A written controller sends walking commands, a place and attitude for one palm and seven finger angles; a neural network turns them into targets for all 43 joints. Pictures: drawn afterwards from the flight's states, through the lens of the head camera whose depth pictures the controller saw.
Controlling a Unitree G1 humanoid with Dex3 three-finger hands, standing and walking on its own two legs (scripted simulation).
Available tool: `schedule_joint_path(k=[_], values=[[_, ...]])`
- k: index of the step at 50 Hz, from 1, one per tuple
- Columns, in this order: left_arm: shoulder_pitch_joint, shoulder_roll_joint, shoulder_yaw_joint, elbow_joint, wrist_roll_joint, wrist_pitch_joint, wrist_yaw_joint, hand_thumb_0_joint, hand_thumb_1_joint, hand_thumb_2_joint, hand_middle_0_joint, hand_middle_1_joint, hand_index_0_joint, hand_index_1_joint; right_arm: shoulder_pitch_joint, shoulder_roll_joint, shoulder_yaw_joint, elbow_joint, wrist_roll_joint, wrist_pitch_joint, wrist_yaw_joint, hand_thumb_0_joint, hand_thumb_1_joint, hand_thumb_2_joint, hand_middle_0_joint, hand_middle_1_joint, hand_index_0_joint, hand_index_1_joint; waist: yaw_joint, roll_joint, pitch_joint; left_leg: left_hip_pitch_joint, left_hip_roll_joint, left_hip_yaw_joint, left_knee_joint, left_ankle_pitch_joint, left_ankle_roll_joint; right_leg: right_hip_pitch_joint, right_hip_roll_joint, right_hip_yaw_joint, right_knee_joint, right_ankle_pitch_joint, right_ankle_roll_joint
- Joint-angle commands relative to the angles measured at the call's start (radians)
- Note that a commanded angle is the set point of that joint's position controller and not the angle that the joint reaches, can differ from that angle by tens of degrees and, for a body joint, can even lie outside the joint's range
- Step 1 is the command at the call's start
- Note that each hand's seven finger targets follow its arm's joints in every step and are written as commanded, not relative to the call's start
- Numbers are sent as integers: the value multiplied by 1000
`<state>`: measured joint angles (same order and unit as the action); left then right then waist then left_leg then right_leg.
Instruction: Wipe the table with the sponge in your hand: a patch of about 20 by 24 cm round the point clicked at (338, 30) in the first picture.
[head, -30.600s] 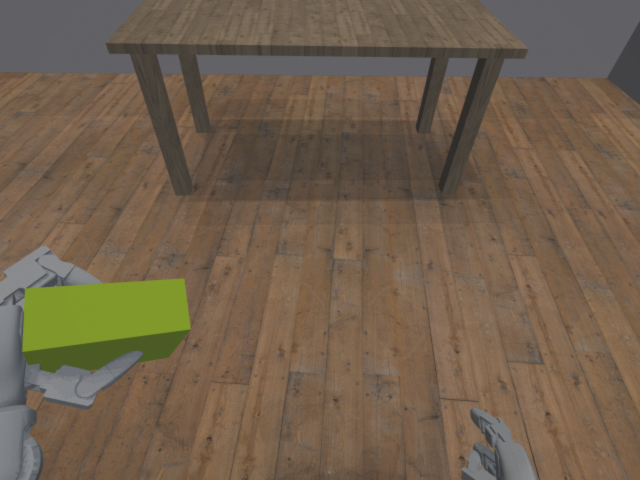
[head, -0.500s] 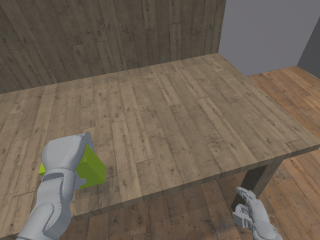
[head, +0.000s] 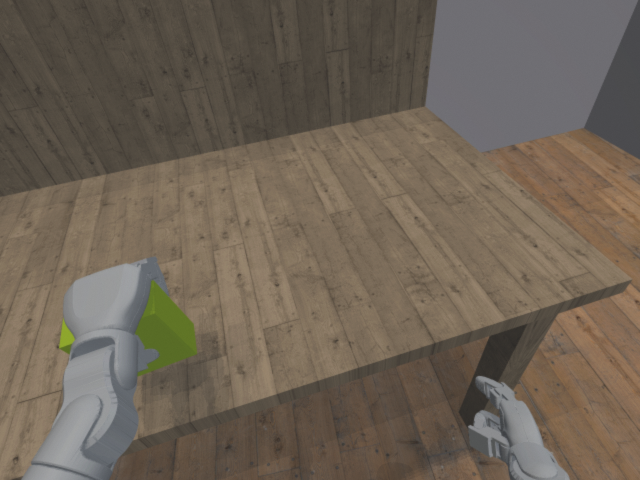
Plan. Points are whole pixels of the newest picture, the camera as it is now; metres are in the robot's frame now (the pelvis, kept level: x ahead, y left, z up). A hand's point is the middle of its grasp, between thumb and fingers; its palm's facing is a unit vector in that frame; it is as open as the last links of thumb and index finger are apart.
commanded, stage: move the sponge above the wiping area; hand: left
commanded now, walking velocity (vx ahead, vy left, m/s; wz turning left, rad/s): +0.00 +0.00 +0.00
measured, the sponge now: (143, 340) +0.25 +0.29 +0.05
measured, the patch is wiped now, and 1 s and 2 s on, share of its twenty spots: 0.00 0.00 0.00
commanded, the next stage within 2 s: lower the sponge onto the table in 0.62 s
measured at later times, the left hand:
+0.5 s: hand (120, 327) +0.24 +0.30 +0.09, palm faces +0.07 -0.09 -0.99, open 9.4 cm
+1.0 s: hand (132, 333) +0.24 +0.29 +0.08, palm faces -0.01 -0.14 -0.99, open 9.4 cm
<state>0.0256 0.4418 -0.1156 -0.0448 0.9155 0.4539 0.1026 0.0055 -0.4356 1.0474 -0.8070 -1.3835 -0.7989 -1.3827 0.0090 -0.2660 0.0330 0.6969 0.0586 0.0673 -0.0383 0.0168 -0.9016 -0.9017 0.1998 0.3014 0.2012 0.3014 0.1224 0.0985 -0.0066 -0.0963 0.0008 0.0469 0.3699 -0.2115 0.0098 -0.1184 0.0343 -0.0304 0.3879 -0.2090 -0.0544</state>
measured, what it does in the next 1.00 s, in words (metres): stands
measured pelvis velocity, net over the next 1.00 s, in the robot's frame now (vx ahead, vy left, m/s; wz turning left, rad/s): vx -0.01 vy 0.01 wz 0.02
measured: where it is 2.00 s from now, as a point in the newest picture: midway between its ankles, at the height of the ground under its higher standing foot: outside the picture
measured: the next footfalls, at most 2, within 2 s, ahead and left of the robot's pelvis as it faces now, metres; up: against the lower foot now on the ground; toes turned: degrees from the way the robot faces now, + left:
none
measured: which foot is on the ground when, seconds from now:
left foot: down 0.00-1.00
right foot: down 0.00-1.00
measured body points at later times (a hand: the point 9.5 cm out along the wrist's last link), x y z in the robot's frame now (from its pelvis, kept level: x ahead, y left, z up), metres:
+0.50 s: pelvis +0.00 +0.00 +0.00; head -0.02 -0.05 +0.45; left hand +0.23 +0.30 +0.15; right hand +0.25 -0.21 -0.08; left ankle +0.00 +0.11 -0.74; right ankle +0.01 -0.09 -0.74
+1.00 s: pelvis -0.01 +0.01 +0.00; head -0.02 -0.04 +0.45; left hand +0.24 +0.29 +0.13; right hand +0.25 -0.19 -0.08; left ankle +0.00 +0.11 -0.74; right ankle +0.01 -0.09 -0.74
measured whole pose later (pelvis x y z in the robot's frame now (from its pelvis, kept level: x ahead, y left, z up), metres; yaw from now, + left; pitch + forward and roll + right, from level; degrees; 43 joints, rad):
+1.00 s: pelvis -0.01 +0.01 +0.00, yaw +1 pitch -3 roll +0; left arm -0.01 0.43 -0.14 0.00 0.88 0.53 0.00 0.01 -0.43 1.05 -0.80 -1.39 -0.79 -1.39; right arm 0.00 -0.28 0.05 0.67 0.07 0.08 -0.04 0.02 -0.90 -0.90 0.20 0.30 0.20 0.30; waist 0.10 0.11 -0.01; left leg -0.12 -0.02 0.03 0.37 -0.19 0.02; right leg -0.14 0.02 -0.04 0.39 -0.20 -0.04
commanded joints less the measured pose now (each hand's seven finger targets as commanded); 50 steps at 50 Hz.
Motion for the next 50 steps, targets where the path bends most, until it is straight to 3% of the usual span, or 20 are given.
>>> schedule_joint_path(k=[1,3,6,9,10,13,15,16,20,21,23,28,31,33,35,36,38,44,47,50], values=[[-201,120,46,-147,-17,77,-24,0,100,1300,-1200,-1600,-1200,-1600,-273,-105,-30,-195,14,-52,-2,0,-900,-900,200,300,200,300,-12,-78,-135,-5,-29,-92,-33,180,35,47,-23,124,-73,131,-20],[-221,107,3,-145,-11,79,-70,0,100,1300,-1200,-1600,-1200,-1600,-272,-108,-22,-199,15,-49,-2,0,-900,-900,200,300,200,300,-22,-103,-141,-6,-35,-98,-25,179,41,38,-28,123,-71,144,-14],[-257,167,43,-204,8,30,-98,0,100,1300,-1200,-1600,-1200,-1600,-248,-107,-19,-213,6,-51,-8,0,-900,-900,200,300,200,300,-23,-100,-196,4,-38,-98,-9,179,50,58,-25,127,-58,153,-13],[-256,243,133,-240,36,-55,-69,0,100,1300,-1200,-1600,-1200,-1600,-205,-100,-28,-205,-13,-55,-14,0,-900,-900,200,300,200,300,-6,-117,-245,20,-38,-101,4,221,48,85,-24,142,-45,214,-15],[-272,325,208,-284,46,-80,-46,0,100,1300,-1200,-1600,-1200,-1600,-217,-105,-29,-200,-19,-59,-19,0,-900,-900,200,300,200,300,5,-80,-255,39,-37,-106,2,219,45,92,-14,178,-50,211,-26],[-266,265,191,-250,64,-111,13,0,100,1300,-1200,-1600,-1200,-1600,-198,-89,-33,-191,-20,-68,-20,0,-900,-900,200,300,200,300,9,-38,-230,38,-32,-99,-1,248,34,70,-16,151,-54,218,-31],[-259,322,251,-246,64,-89,46,0,100,1300,-1200,-1600,-1200,-1600,-217,-99,-36,-182,-17,-68,-15,0,-900,-900,200,300,200,300,23,12,-202,42,-33,-106,-8,246,28,61,-8,188,-62,205,-47],[-237,240,192,-239,47,-68,49,0,100,1300,-1200,-1600,-1200,-1600,-212,-88,-37,-191,-13,-69,-10,0,-900,-900,200,300,200,300,17,4,-216,32,-28,-93,-8,259,31,80,-16,145,-48,227,-39],[-159,229,180,-161,-5,28,16,0,100,1300,-1200,-1600,-1200,-1600,-262,-109,-34,-180,3,-54,2,0,-900,-900,200,300,200,300,10,-48,-132,-1,-31,-98,-21,229,25,57,-21,162,-63,207,-31],[-129,164,118,-161,-24,49,-7,0,100,1300,-1200,-1600,-1200,-1600,-258,-107,-34,-198,7,-52,3,0,-900,-900,200,300,200,300,4,-56,-144,-13,-29,-89,-17,220,32,71,-30,135,-56,211,-21],[-115,166,95,-146,-32,70,-52,0,100,1300,-1200,-1600,-1200,-1600,-260,-116,-30,-197,13,-44,1,0,-900,-900,200,300,200,300,-11,-108,-133,-24,-32,-95,-11,205,37,58,-33,139,-58,209,-11],[-227,196,83,-248,-1,-24,-99,0,100,1300,-1200,-1600,-1200,-1600,-223,-107,-26,-214,-1,-56,-13,0,-900,-900,200,300,200,300,-29,-112,-188,8,-37,-101,7,186,51,40,-27,135,-57,174,-7],[-266,245,141,-355,31,-126,-48,0,100,1300,-1200,-1600,-1200,-1600,-190,-86,-32,-222,-18,-84,-25,0,-900,-900,200,300,200,300,-4,-38,-261,47,-32,-111,11,217,51,65,-15,131,-41,175,-21],[-268,258,174,-295,53,-160,-2,0,100,1300,-1200,-1600,-1200,-1600,-168,-89,-40,-191,-24,-90,-28,0,-900,-900,200,300,200,300,-3,-33,-226,51,-26,-115,7,232,37,38,-8,137,-54,180,-29],[-291,337,255,-269,69,-147,43,0,100,1300,-1200,-1600,-1200,-1600,-192,-99,-39,-175,-21,-85,-26,0,-900,-900,200,300,200,300,13,3,-200,44,-26,-124,-15,204,29,35,2,173,-69,136,-46],[-287,258,195,-252,67,-127,57,0,100,1300,-1200,-1600,-1200,-1600,-190,-85,-39,-183,-17,-84,-25,0,-900,-900,200,300,200,300,8,22,-207,29,-25,-104,-15,210,30,49,-8,138,-62,141,-40],[-260,246,194,-162,51,-71,70,0,100,1300,-1200,-1600,-1200,-1600,-211,-95,-36,-165,-7,-75,-14,0,-900,-900,200,300,200,300,12,-4,-166,7,-25,-109,-29,205,16,37,-12,138,-73,132,-41],[-231,148,62,-101,-18,73,-25,0,100,1300,-1200,-1600,-1200,-1600,-274,-111,-27,-183,17,-47,-4,0,-900,-900,200,300,200,300,-14,-90,-129,-26,-26,-104,-47,157,26,39,-25,119,-77,106,-17],[-245,145,29,-154,-2,64,-82,0,100,1300,-1200,-1600,-1200,-1600,-268,-107,-19,-209,15,-47,-4,0,-900,-900,200,300,200,300,-20,-94,-168,-16,-31,-107,-34,154,40,46,-25,115,-66,99,-14],[-317,219,84,-245,26,-7,-88,0,100,1300,-1200,-1600,-1200,-1600,-253,-106,-19,-217,1,-53,-11,0,-900,-900,200,300,200,300,-17,-79,-206,16,-28,-116,-28,154,46,50,-12,132,-62,93,-21]])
